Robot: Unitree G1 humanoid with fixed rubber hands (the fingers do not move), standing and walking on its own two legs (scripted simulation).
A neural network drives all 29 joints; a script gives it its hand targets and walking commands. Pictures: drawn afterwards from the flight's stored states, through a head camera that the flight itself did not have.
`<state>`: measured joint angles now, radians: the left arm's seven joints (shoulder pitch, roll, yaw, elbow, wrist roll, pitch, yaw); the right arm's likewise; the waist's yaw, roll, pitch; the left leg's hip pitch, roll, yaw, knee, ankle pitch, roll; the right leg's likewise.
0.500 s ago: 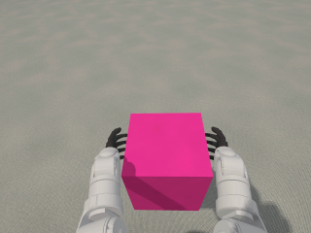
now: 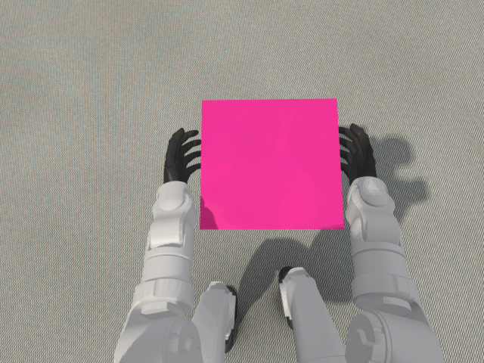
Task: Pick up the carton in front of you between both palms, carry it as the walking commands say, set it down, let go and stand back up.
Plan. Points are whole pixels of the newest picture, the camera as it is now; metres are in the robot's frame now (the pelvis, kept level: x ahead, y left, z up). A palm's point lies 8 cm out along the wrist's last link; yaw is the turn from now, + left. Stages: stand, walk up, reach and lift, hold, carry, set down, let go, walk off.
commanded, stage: set down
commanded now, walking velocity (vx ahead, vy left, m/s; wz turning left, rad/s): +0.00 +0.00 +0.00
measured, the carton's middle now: (265, 176) +0.42 -0.04 -0.16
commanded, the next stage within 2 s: none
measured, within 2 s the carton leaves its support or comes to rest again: neither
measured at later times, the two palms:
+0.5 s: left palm (205, 172) +0.46 +0.08 -0.21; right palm (345, 174) +0.43 -0.22 -0.22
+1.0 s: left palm (223, 172) +0.50 +0.06 -0.37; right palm (335, 179) +0.45 -0.24 -0.37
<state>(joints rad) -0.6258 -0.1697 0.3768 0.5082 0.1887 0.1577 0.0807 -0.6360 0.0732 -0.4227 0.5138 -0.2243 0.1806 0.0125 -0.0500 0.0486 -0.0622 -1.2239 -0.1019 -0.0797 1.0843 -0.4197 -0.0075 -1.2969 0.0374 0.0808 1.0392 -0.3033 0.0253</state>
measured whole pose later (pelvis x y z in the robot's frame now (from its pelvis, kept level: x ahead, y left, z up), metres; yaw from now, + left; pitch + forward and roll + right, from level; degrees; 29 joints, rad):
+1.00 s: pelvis -0.05 -0.01 -0.23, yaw +4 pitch +46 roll +3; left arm -1.32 0.08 0.36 0.86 0.12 0.24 0.14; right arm -1.24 -0.14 -0.49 0.73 -0.18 0.30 -0.05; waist -0.12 0.07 0.10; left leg -2.14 -0.19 -0.05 1.95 -0.61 -0.07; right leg -2.23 0.10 0.09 1.90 -0.46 0.05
